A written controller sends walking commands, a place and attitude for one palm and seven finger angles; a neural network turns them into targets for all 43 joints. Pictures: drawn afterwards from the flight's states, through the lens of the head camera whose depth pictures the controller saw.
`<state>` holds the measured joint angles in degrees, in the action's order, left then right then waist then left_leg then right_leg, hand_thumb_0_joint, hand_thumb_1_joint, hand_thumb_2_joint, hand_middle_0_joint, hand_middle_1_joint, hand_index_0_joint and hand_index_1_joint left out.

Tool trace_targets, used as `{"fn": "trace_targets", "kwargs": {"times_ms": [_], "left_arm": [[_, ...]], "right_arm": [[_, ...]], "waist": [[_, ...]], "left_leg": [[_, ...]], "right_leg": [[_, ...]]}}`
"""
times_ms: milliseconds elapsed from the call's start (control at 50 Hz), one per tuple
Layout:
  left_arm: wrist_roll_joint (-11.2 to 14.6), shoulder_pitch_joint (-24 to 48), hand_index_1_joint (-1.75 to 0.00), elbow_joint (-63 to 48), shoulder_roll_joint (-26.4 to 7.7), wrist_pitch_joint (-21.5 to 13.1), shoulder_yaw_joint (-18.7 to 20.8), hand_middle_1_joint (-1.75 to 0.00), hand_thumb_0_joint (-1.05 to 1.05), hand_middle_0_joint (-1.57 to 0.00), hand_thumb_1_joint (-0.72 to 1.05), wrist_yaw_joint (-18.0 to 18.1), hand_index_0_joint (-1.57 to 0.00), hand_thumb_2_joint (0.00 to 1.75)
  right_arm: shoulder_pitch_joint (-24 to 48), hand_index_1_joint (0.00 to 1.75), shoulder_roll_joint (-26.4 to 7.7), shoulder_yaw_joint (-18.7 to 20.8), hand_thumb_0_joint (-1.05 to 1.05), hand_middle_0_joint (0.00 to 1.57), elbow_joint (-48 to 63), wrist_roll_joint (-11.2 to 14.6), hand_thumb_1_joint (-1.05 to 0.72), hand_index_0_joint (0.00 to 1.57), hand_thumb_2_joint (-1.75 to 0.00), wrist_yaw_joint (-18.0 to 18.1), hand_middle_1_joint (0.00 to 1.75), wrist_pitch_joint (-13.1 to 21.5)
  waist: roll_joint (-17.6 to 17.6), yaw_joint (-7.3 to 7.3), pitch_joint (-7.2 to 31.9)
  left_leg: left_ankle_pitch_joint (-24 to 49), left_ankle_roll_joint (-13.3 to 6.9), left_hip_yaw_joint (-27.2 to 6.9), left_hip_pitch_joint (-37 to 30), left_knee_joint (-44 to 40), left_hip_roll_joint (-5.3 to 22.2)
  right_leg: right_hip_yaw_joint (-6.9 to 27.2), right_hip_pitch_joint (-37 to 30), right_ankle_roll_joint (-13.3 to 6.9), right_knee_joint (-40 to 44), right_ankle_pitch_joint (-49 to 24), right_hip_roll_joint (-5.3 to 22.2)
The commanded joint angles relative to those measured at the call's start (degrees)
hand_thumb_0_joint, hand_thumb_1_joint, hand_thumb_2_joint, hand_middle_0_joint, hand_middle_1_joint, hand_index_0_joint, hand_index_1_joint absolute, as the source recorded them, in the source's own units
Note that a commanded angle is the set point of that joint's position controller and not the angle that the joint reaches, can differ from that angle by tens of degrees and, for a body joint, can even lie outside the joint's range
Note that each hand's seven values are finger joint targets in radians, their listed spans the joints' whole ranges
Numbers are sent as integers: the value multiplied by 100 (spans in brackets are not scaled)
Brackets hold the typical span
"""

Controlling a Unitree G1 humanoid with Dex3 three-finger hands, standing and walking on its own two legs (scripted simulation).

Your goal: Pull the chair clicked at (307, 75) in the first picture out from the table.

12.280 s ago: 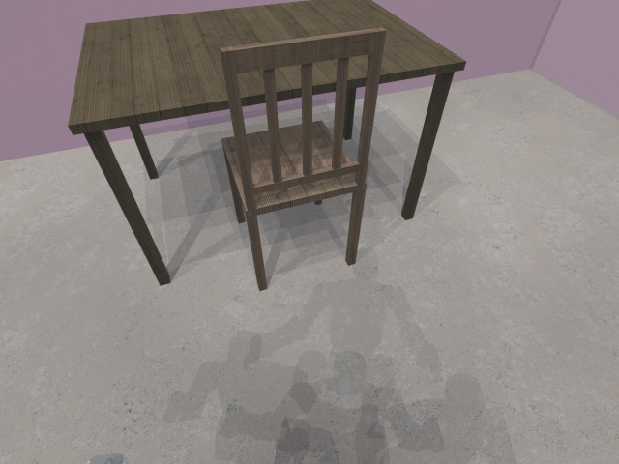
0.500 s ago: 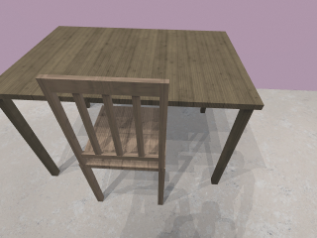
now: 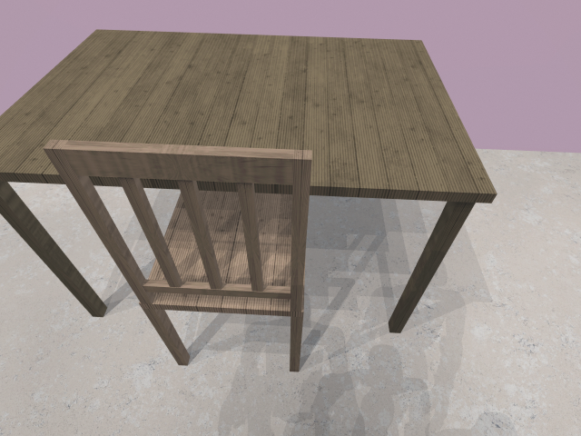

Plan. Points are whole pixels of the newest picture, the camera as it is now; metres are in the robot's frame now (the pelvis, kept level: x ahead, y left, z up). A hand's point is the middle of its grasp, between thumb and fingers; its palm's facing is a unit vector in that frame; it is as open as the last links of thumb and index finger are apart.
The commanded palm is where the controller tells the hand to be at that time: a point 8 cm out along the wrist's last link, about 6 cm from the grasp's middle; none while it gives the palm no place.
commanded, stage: look again from close up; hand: left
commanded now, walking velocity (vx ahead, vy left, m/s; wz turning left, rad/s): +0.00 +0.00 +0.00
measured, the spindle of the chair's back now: (204, 241) +0.47 +0.20 -0.08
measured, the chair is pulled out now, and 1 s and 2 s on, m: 0.00 0.00 0.00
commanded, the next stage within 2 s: raise the hand toward the chair's back in 0.72 s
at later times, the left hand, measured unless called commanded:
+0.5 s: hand out of the picture +0.02 +0.17 -0.18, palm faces +0.04 -0.98 -0.17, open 7.3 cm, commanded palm none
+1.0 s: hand (157, 402) +0.18 +0.20 -0.08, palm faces +0.19 -0.95 -0.23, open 7.6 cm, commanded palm +0.13 +0.22 -0.07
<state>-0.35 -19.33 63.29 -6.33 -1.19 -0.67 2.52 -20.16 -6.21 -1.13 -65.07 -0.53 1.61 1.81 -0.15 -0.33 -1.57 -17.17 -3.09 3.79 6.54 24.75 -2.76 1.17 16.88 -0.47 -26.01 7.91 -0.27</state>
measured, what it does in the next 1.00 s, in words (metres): stands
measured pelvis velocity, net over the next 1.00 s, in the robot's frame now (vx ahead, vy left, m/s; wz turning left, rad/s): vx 0.02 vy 0.00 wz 0.06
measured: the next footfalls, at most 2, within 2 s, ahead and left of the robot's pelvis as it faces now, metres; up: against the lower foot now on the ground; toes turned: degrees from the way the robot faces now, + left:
none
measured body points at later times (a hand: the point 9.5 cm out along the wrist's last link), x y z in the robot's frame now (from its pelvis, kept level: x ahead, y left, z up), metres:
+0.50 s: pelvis +0.03 +0.00 +0.00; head +0.03 +0.01 +0.45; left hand +0.01 +0.22 -0.16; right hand +0.01 -0.20 -0.16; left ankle -0.04 +0.08 -0.74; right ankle +0.07 -0.11 -0.74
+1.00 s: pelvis +0.02 +0.00 -0.01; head +0.04 -0.01 +0.44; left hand +0.17 +0.25 -0.06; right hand +0.08 -0.24 -0.14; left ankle -0.04 +0.08 -0.74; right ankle +0.07 -0.11 -0.74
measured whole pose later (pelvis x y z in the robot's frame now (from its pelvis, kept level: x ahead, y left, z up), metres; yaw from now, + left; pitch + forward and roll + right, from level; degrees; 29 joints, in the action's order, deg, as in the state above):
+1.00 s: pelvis +0.02 +0.00 -0.01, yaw +4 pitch +4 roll +1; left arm 7.3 -24.4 12.7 -12.9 2.3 3.2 5.3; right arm -21.2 -12.4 -0.5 -49.1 0.3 3.7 17.3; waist 0.2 -4.6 2.2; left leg -22.0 -3.2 1.2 15.6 33.5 -4.7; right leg -0.3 26.0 -0.2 -37.1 15.2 1.7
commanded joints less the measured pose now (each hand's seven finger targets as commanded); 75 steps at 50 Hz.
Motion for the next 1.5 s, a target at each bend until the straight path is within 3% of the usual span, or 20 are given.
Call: {"fn": "trace_targets", "kwargs": {"times_ms": [0, 780, 800, 820, 840, 860, 900, 940, 960, 980, 1000, 1020, 1080, 1120, 1180, 1200, 1260, 1300, 1360, 1480], "left_arm": [[0, -412, -30, -131, -438, -93, 67, -30, 0, -20, 90, 23, -20, 90], [-6, -308, -30, -52, -481, -45, 68, -30, 0, -20, 90, 21, -20, 90], [106, 229, -30, -389, -1325, -91, -14, -30, 0, -20, 90, 11, -20, 90], [1204, 3875, -30, -8313, -2098, -691, 853, -30, 0, -20, 88, 204, -20, 89], [793, 1949, -29, -7510, -1547, -186, 465, -29, 0, -20, 85, 346, -20, 88], [781, 525, -29, -6282, -545, 464, -10, -29, 0, -19, 83, 421, -19, 87], [779, 166, -28, -6051, -166, 475, -126, -28, 0, -19, 78, 319, -19, 85], [785, 556, -27, -6648, -631, -181, 308, -27, 0, -18, 74, 163, -18, 83], [749, 24, -27, -6580, -542, -455, 342, -27, 0, -18, 71, 24, -18, 82], [854, -868, -27, -6331, -280, -729, 299, -27, 0, -18, 69, -190, -18, 81], [991, -1653, -26, -6031, -312, -1018, 491, -26, 0, -18, 67, -449, -18, 80], [1208, -1895, -26, -6100, -161, -1428, 426, -26, 0, -17, 64, -775, -17, 79], [1585, -1962, -25, -5927, -709, -2877, 1311, -25, 0, -17, 57, -1793, -17, 76], [1404, -2216, -24, -6075, -1217, -3129, 1697, -24, 0, -16, 53, -2115, -16, 74], [1555, -1568, -23, -6919, -1241, -2649, 1645, -23, 0, -16, 46, -2059, -16, 71], [1695, -1026, -23, -7502, -1370, -2623, 1710, -23, 0, -15, 43, -2014, -15, 70], [1754, -379, -22, -8659, -1563, -2871, 1670, -22, 0, -15, 36, -1911, -15, 67], [1803, 258, -21, -8942, -1524, -3158, 1336, -21, 0, -14, 32, -2103, -14, 65], [1878, 468, -20, -8229, -1492, -3167, 1190, -20, 0, -13, 25, -2558, -13, 62], [2128, -3, -18, -7413, -1942, -1930, 2025, -18, 0, -12, 11, -2867, -12, 56]], "right_arm": [[-450, 30, -459, 94, 0, 20, 48, 27, -90, 20, -90, 75, 30, 54], [-453, 30, -537, 66, 0, 20, -82, 23, -90, 20, -90, 121, 30, 90], [205, 30, -1004, 96, 0, 20, 529, 43, -90, 20, -90, 87, 30, 33], [314, 30, -1998, 243, 0, 20, 2541, 304, -90, 20, -90, 378, 30, 914], [312, 30, -1576, 273, 0, 20, 2204, 347, -90, 20, -90, 561, 30, 1491], [282, 30, -1439, 306, 0, 20, 1929, 358, -90, 20, -90, 538, 30, 1699], [460, 30, -1570, 300, 0, 20, 2119, 213, -90, 20, -90, 422, 30, 1874], [492, 30, -1677, 426, 0, 20, 2625, 62, -90, 20, -90, 273, 30, 2091], [555, 30, -1621, 524, 0, 20, 2866, -13, -90, 20, -90, 195, 30, 2143], [731, 30, -1536, 575, 0, 20, 3113, -39, -90, 20, -90, 79, 30, 2169], [816, 30, -1498, 600, 0, 20, 3330, -3, -90, 20, -90, -79, 30, 2139], [956, 30, -1475, 588, 0, 20, 3508, 9, -90, 20, -90, -229, 30, 2051], [1284, 30, -1472, 662, 0, 20, 3912, 100, -90, 20, -90, -510, 30, 1774], [1484, 30, -1508, 712, 0, 20, 4289, 144, -90, 20, -90, -599, 30, 1518], [1553, 30, -1444, 709, 0, 20, 4691, 228, -90, 20, -90, -475, 30, 1192], [1467, 30, -1492, 707, 0, 20, 4804, 222, -90, 20, -90, -395, 30, 1169], [1038, 30, -1402, 661, 0, 20, 4678, 174, -90, 20, -90, -223, 30, 1232], [914, 30, -1472, 599, 0, 20, 4436, 134, -90, 20, -90, -122, 30, 1338], [941, 30, -1528, 531, 0, 20, 4093, 160, -90, 20, -90, -5, 30, 1508], [1171, 30, -1507, 454, 0, 20, 4192, 339, -90, 20, -90, 123, 30, 1458]], "waist": [[-37, 17, -351], [46, 27, -339], [500, -109, -289], [1204, -920, 1356], [1546, -447, 1209], [900, -455, 339], [-230, -576, -295], [-1078, -649, 581], [-1280, -506, 1037], [-1267, -229, 1271], [-691, 67, 1418], [-660, 135, 1417], [-611, 271, 1615], [25, 536, 1832], [-129, 317, 1769], [-296, 159, 1871], [545, -42, 2491], [330, -387, 2567], [249, -523, 2322], [-124, -50, 2873]], "left_leg": [[573, 48, -706, 763, -707, 745], [1346, 43, -743, 329, -796, 857], [2434, 215, -802, 333, -1006, 505], [2484, 534, -516, 5, -674, 289], [3008, 611, -441, -373, -922, 486], [2697, 707, -584, 289, -895, 533], [1701, 488, -693, 1121, 1, 422], [711, 277, -840, 1937, 781, 293], [722, 300, -844, 2265, 1072, 255], [843, 320, -787, 2637, 1401, 230], [1148, 426, -653, 2821, 1656, 166], [1099, 455, -594, 3117, 1978, 129], [309, 493, -464, 4324, 2896, 11], [59, 432, -276, 4710, 3151, -40], [-626, 283, -239, 4996, 3409, -53], [-625, 223, -359, 5114, 3611, -21], [112, 173, -527, 4701, 3943, 77], [241, 102, -623, 4646, 4254, 133], [-181, 77, -671, 4988, 4423, 203], [-528, 116, -582, 5386, 4200, 159]], "right_leg": [[606, -634, -256, 273, -661, 557], [467, -730, -227, 178, -780, 508], [74, -631, -368, -474, -510, 39], [-311, -41, 23, -591, 404, -261], [-287, 9, -126, -799, 1028, -195], [-323, 462, -117, -916, 1063, -214], [-550, 900, -69, -675, 879, -154], [-610, 952, 0, -921, 809, -115], [-666, 1063, -18, -1239, 873, -150], [-670, 1159, -43, -1548, 873, -125], [-603, 1105, -120, -1839, 604, -113], [-593, 1289, -126, -2160, 379, -40], [-148, 1729, -113, -2971, 114, 105], [146, 1699, -204, -3231, 410, 131], [433, 1994, -114, -2912, 1705, 122], [529, 2111, -72, -2977, 1726, 71], [570, 1901, 29, -3181, 389, 104], [542, 2162, 74, -3325, 114, 31], [545, 2385, 102, -3206, 751, 93], [888, 1517, 230, -2757, 1637, 384]]}}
